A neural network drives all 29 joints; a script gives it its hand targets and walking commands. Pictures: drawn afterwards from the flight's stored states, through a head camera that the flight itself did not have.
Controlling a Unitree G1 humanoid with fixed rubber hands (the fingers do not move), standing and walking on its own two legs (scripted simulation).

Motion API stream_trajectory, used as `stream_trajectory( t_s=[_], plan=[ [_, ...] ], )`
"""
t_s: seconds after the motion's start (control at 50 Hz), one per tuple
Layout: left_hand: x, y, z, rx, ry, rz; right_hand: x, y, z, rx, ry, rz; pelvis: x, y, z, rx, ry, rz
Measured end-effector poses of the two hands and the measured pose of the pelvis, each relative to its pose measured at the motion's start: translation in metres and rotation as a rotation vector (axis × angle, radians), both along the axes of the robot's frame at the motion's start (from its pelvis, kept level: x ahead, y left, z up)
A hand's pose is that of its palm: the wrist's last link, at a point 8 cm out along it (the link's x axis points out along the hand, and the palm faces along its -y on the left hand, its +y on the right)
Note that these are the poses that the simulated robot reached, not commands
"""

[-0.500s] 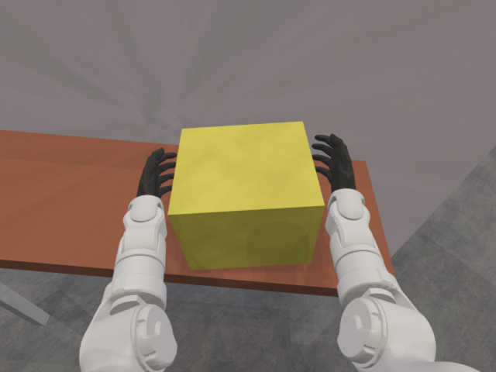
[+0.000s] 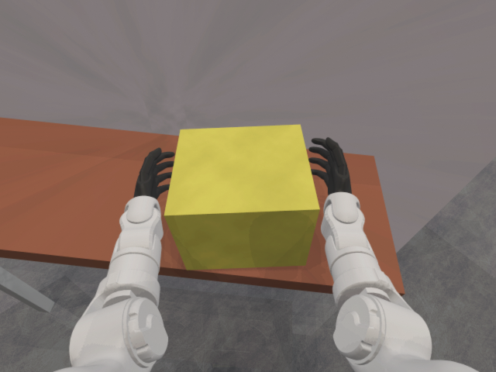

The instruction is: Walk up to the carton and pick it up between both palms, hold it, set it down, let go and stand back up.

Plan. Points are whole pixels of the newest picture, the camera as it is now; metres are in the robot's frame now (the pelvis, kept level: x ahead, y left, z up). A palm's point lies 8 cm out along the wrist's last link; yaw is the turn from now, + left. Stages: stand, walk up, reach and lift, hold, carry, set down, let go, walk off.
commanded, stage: set down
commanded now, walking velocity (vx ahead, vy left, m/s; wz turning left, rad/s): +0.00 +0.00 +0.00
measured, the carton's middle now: (243, 197) +0.43 +0.05 +0.00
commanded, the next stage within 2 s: none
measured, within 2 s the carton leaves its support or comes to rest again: rests again in 1.72 s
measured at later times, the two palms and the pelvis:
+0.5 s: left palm (146, 192) +0.39 +0.22 +0.04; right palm (333, 185) +0.41 -0.10 +0.07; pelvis +0.00 +0.00 +0.00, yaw +0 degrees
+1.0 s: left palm (151, 192) +0.39 +0.21 +0.04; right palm (335, 194) +0.41 -0.11 +0.05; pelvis +0.00 +0.00 +0.00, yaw -1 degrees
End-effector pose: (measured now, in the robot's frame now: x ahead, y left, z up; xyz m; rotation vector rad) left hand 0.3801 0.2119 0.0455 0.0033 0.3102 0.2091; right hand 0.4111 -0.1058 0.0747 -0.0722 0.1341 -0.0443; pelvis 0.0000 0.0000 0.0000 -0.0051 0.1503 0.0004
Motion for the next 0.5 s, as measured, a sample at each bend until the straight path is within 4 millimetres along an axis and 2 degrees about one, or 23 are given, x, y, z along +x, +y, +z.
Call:
stream_trajectory(
  t_s=[0.16,0.32,0.5],
  plan=[
    [-0.002,-0.007,0.001,-0.002,-0.011,-0.005,-0.007,-0.008,-0.003,0.012,0.003,-0.019,-0.004,-0.002,0.000,0.004,-0.003,-0.014],
    [-0.004,0.001,-0.001,-0.019,-0.017,0.016,-0.003,0.001,-0.002,0.015,0.004,-0.005,-0.003,-0.002,0.000,0.007,-0.011,-0.009],
    [0.007,0.005,-0.003,-0.010,-0.035,0.007,0.004,0.005,-0.004,-0.001,0.001,-0.013,0.004,0.002,-0.001,0.006,-0.005,-0.008]
  ],
)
